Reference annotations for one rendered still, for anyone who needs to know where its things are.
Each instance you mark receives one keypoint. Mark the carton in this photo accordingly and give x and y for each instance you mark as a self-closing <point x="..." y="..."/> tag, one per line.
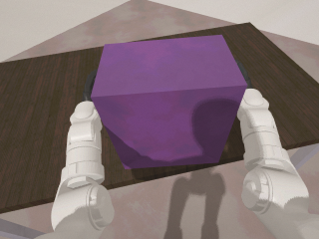
<point x="168" y="102"/>

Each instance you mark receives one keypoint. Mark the right robot hand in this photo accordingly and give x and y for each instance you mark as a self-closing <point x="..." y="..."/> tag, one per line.
<point x="244" y="74"/>

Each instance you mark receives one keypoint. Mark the left robot hand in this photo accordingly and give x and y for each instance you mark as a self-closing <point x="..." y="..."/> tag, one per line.
<point x="88" y="86"/>

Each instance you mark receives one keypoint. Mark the left robot forearm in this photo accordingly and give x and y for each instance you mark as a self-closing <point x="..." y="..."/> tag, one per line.
<point x="84" y="151"/>

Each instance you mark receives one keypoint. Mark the table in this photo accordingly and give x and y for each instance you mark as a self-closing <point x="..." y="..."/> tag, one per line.
<point x="38" y="96"/>

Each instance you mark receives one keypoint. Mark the right robot forearm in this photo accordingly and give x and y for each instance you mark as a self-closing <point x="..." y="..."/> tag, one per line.
<point x="260" y="136"/>

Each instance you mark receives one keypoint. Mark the left robot upper arm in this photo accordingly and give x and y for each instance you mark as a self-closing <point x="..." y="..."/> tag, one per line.
<point x="82" y="213"/>

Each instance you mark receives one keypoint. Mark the right robot upper arm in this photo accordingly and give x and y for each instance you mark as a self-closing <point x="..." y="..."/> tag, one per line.
<point x="280" y="200"/>

